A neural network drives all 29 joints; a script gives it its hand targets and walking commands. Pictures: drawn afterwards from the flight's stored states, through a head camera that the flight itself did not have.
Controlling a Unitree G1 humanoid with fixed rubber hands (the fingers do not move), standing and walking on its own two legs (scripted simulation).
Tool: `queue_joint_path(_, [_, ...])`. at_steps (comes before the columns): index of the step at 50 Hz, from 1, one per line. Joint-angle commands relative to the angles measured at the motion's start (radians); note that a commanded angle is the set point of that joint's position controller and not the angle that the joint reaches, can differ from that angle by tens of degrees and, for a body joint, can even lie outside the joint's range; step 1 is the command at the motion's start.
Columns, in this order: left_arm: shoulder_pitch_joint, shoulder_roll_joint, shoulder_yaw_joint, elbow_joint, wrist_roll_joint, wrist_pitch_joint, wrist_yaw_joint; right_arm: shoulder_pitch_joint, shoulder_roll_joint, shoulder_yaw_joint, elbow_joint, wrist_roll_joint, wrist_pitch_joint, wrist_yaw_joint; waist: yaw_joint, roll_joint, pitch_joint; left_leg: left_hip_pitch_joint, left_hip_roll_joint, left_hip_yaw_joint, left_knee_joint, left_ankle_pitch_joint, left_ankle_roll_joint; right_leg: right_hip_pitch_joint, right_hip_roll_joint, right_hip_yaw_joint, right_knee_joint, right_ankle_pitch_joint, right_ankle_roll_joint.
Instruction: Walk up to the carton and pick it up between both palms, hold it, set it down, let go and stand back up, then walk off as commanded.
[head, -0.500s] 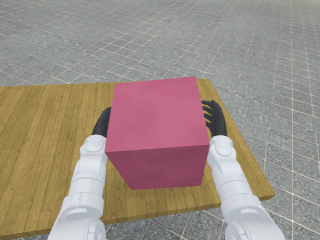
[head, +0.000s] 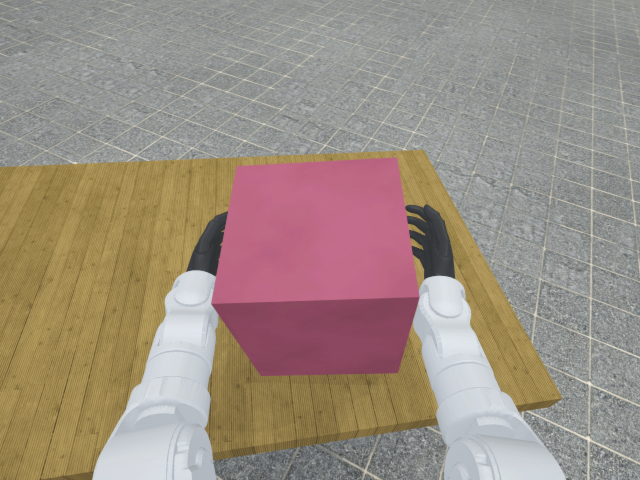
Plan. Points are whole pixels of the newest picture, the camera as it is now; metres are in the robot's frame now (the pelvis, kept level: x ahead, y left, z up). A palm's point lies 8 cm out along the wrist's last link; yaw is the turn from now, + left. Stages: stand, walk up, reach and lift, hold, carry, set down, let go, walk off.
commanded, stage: set down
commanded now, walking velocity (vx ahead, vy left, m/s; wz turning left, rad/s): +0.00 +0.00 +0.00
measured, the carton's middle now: (322, 276) +0.39 +0.00 +0.03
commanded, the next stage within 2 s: none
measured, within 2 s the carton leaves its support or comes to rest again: neither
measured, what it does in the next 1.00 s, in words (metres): stands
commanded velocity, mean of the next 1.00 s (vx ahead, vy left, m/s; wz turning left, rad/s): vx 0.00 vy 0.00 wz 0.00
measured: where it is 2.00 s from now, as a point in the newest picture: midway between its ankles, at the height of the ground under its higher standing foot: outside the picture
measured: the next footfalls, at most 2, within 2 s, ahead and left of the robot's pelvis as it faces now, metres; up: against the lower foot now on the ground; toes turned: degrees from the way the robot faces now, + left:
none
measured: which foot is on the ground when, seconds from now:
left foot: down 0.00-1.00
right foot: down 0.00-1.00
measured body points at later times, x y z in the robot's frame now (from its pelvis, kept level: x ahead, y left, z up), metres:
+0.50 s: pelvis +0.00 +0.00 +0.00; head +0.03 +0.03 +0.45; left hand +0.40 +0.15 +0.03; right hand +0.37 -0.15 +0.05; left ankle -0.01 +0.10 -0.75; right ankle -0.05 -0.11 -0.75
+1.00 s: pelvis +0.01 +0.00 +0.00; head +0.05 +0.03 +0.45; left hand +0.40 +0.15 +0.01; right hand +0.38 -0.15 +0.04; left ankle -0.01 +0.10 -0.75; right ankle -0.05 -0.11 -0.75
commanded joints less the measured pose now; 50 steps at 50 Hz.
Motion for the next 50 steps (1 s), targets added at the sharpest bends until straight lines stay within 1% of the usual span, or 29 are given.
queue_joint_path(1, [-0.677, -0.444, -0.175, -0.085, -0.007, -0.115, -0.157, -0.509, 0.587, 0.288, 0.032, -0.128, -0.036, 0.109, -0.013, 0.067, -0.448, 0.046, -0.006, 0.023, -0.003, 0.284, -0.018, 0.198, -0.036, -0.022, 0.078, 0.635, 0.086])
queue_joint_path(2, [-0.697, -0.473, -0.202, -0.097, -0.019, -0.119, -0.157, -0.510, 0.592, 0.290, 0.022, -0.134, -0.047, 0.106, -0.030, 0.067, -0.468, 0.062, 0.003, 0.012, 0.001, 0.312, -0.029, 0.195, -0.034, -0.035, 0.085, 0.658, 0.085])
queue_joint_path(8, [-0.715, -0.507, -0.241, -0.099, -0.037, -0.172, -0.134, -0.525, 0.629, 0.296, 0.031, -0.139, -0.096, 0.114, -0.018, 0.093, -0.569, 0.081, 0.012, 0.011, 0.047, 0.411, -0.048, 0.120, -0.014, -0.041, 0.092, 0.650, 0.068])
queue_joint_path(10, [-0.731, -0.478, -0.213, -0.050, -0.020, -0.182, -0.136, -0.537, 0.619, 0.278, 0.053, -0.161, -0.095, 0.115, -0.021, 0.076, -0.542, 0.051, 0.009, 0.016, 0.040, 0.365, -0.042, 0.106, -0.019, -0.033, 0.083, 0.640, 0.067])
queue_joint_path(11, [-0.685, -0.458, -0.182, -0.014, -0.006, -0.175, -0.143, -0.522, 0.621, 0.276, 0.054, -0.163, -0.087, 0.115, 0.002, 0.065, -0.495, 0.018, 0.007, 0.016, 0.025, 0.338, -0.032, 0.132, -0.025, -0.028, 0.084, 0.639, 0.072])
queue_joint_path(12, [-0.692, -0.439, -0.166, 0.011, 0.010, -0.168, -0.155, -0.510, 0.613, 0.255, 0.070, -0.172, -0.080, 0.110, -0.010, 0.062, -0.468, -0.008, 0.005, 0.023, 0.014, 0.303, -0.026, 0.159, -0.029, -0.028, 0.085, 0.636, 0.074])
queue_joint_path(13, [-0.697, -0.429, -0.145, 0.012, 0.011, -0.162, -0.156, -0.515, 0.584, 0.231, 0.086, -0.179, -0.072, 0.113, -0.010, 0.069, -0.422, -0.007, 0.007, 0.018, -0.007, 0.271, -0.022, 0.154, -0.029, -0.032, 0.070, 0.569, 0.073])
queue_joint_path(16, [-0.713, -0.443, -0.139, -0.002, 0.012, -0.171, -0.150, -0.518, 0.599, 0.233, 0.093, -0.169, -0.071, 0.114, -0.013, 0.057, -0.428, -0.006, 0.009, 0.019, -0.005, 0.266, -0.017, 0.154, -0.031, -0.030, 0.082, 0.592, 0.079])
queue_joint_path(17, [-0.731, -0.442, -0.137, 0.010, 0.004, -0.177, -0.152, -0.535, 0.614, 0.226, 0.073, -0.178, -0.074, 0.115, -0.001, 0.061, -0.450, -0.008, 0.010, 0.023, -0.006, 0.253, -0.015, 0.148, -0.033, -0.021, 0.079, 0.574, 0.078])
queue_joint_path(20, [-0.760, -0.469, -0.167, -0.004, -0.010, -0.197, -0.143, -0.549, 0.609, 0.202, 0.048, -0.201, -0.097, 0.116, -0.031, 0.074, -0.500, 0.018, 0.014, 0.018, 0.012, 0.289, -0.032, 0.107, -0.020, -0.042, 0.073, 0.551, 0.070])
queue_joint_path(21, [-0.761, -0.463, -0.168, -0.001, -0.005, -0.205, -0.141, -0.540, 0.620, 0.208, 0.063, -0.195, -0.099, 0.120, -0.019, 0.090, -0.497, 0.008, 0.013, 0.021, 0.017, 0.287, -0.035, 0.097, -0.024, -0.034, 0.076, 0.553, 0.067])
queue_joint_path(25, [-0.714, -0.464, -0.160, 0.032, 0.001, -0.227, -0.136, -0.552, 0.641, 0.215, 0.080, -0.204, -0.120, 0.123, 0.003, 0.076, -0.529, -0.008, 0.008, 0.029, 0.032, 0.323, -0.031, 0.109, -0.020, -0.030, 0.085, 0.588, 0.066])
queue_joint_path(28, [-0.740, -0.452, -0.141, 0.045, 0.016, -0.242, -0.133, -0.526, 0.639, 0.196, 0.119, -0.215, -0.120, 0.126, 0.004, 0.084, -0.508, -0.026, 0.011, 0.022, 0.022, 0.297, -0.028, 0.107, -0.029, -0.026, 0.082, 0.564, 0.064])
queue_joint_path(29, [-0.724, -0.458, -0.141, 0.052, 0.013, -0.245, -0.131, -0.531, 0.630, 0.192, 0.107, -0.222, -0.127, 0.127, -0.009, 0.058, -0.526, -0.016, 0.012, 0.022, 0.027, 0.291, -0.026, 0.098, -0.025, -0.032, 0.083, 0.567, 0.065])
queue_joint_path(30, [-0.701, -0.443, -0.127, 0.062, 0.026, -0.247, -0.131, -0.520, 0.629, 0.203, 0.108, -0.228, -0.128, 0.129, 0.011, 0.075, -0.527, -0.026, 0.014, 0.025, 0.026, 0.306, -0.025, 0.110, -0.029, -0.027, 0.090, 0.589, 0.067])
queue_joint_path(32, [-0.717, -0.456, -0.146, 0.050, 0.021, -0.255, -0.132, -0.508, 0.631, 0.190, 0.131, -0.238, -0.135, 0.124, -0.010, 0.081, -0.525, -0.029, 0.013, 0.020, 0.023, 0.293, -0.032, 0.105, -0.026, -0.031, 0.089, 0.567, 0.066])
queue_joint_path(33, [-0.684, -0.450, -0.122, 0.065, 0.029, -0.254, -0.133, -0.514, 0.629, 0.194, 0.130, -0.232, -0.131, 0.127, 0.011, 0.078, -0.506, -0.049, 0.010, 0.026, 0.021, 0.284, -0.025, 0.122, -0.030, -0.025, 0.086, 0.562, 0.060])
queue_joint_path(34, [-0.728, -0.452, -0.135, 0.050, 0.013, -0.261, -0.133, -0.502, 0.635, 0.185, 0.149, -0.239, -0.129, 0.122, -0.015, 0.077, -0.509, -0.033, 0.013, 0.022, 0.022, 0.298, -0.029, 0.104, -0.028, -0.028, 0.090, 0.582, 0.066])
queue_joint_path(35, [-0.714, -0.454, -0.125, 0.073, 0.026, -0.264, -0.132, -0.517, 0.642, 0.188, 0.133, -0.238, -0.139, 0.124, -0.003, 0.081, -0.530, -0.027, 0.017, 0.020, 0.030, 0.309, -0.031, 0.106, -0.026, -0.025, 0.097, 0.589, 0.066])
queue_joint_path(37, [-0.690, -0.470, -0.139, 0.062, 0.024, -0.277, -0.122, -0.499, 0.639, 0.191, 0.145, -0.242, -0.152, 0.127, -0.007, 0.065, -0.553, -0.015, 0.018, 0.015, 0.043, 0.346, -0.032, 0.088, -0.018, -0.034, 0.090, 0.579, 0.060])
queue_joint_path(39, [-0.722, -0.473, -0.154, 0.065, 0.021, -0.284, -0.119, -0.498, 0.637, 0.168, 0.155, -0.244, -0.161, 0.126, -0.011, 0.105, -0.568, 0.013, 0.024, 0.013, 0.049, 0.371, -0.046, 0.047, -0.017, -0.038, 0.081, 0.557, 0.053])
queue_joint_path(40, [-0.724, -0.468, -0.170, 0.035, 0.016, -0.298, -0.114, -0.511, 0.650, 0.187, 0.142, -0.234, -0.172, 0.130, 0.001, 0.113, -0.601, 0.007, 0.021, 0.012, 0.069, 0.408, -0.049, 0.045, -0.014, -0.036, 0.091, 0.576, 0.047])
queue_joint_path(42, [-0.675, -0.471, -0.142, 0.084, 0.030, -0.303, -0.115, -0.494, 0.641, 0.175, 0.169, -0.253, -0.177, 0.127, -0.007, 0.080, -0.555, -0.014, 0.019, 0.015, 0.071, 0.391, -0.042, 0.042, -0.014, -0.033, 0.090, 0.587, 0.052])
queue_joint_path(43, [-0.654, -0.454, -0.134, 0.099, 0.039, -0.303, -0.116, -0.455, 0.620, 0.160, 0.193, -0.262, -0.174, 0.128, -0.010, 0.099, -0.537, 0.008, 0.023, 0.012, 0.066, 0.390, -0.045, 0.036, -0.017, -0.035, 0.080, 0.559, 0.049])
queue_joint_path(44, [-0.669, -0.456, -0.136, 0.108, 0.035, -0.298, -0.116, -0.480, 0.622, 0.166, 0.195, -0.261, -0.171, 0.130, -0.005, 0.084, -0.533, 0.024, 0.028, 0.011, 0.076, 0.412, -0.046, 0.007, -0.015, -0.038, 0.082, 0.558, 0.050])
queue_joint_path(46, [-0.702, -0.477, -0.157, 0.071, 0.017, -0.314, -0.107, -0.493, 0.617, 0.147, 0.178, -0.266, -0.187, 0.128, -0.029, 0.095, -0.585, 0.028, 0.028, 0.009, 0.079, 0.409, -0.051, -0.008, -0.012, -0.043, 0.078, 0.547, 0.044])
queue_joint_path(47, [-0.653, -0.469, -0.144, 0.094, 0.035, -0.314, -0.106, -0.485, 0.632, 0.158, 0.171, -0.262, -0.192, 0.130, 0.005, 0.106, -0.565, 0.023, 0.027, 0.011, 0.091, 0.435, -0.051, -0.010, -0.012, -0.038, 0.077, 0.551, 0.044])
queue_joint_path(49, [-0.652, -0.451, -0.106, 0.111, 0.043, -0.315, -0.110, -0.469, 0.622, 0.162, 0.190, -0.273, -0.184, 0.133, 0.015, 0.082, -0.527, -0.018, 0.021, 0.016, 0.071, 0.388, -0.036, 0.032, -0.018, -0.034, 0.081, 0.551, 0.046])
queue_joint_path(50, [-0.639, -0.441, -0.115, 0.126, 0.045, -0.315, -0.114, -0.457, 0.639, 0.163, 0.197, -0.268, -0.183, 0.130, 0.004, 0.077, -0.532, -0.008, 0.024, 0.015, 0.075, 0.409, -0.038, 0.036, -0.018, -0.028, 0.089, 0.588, 0.050])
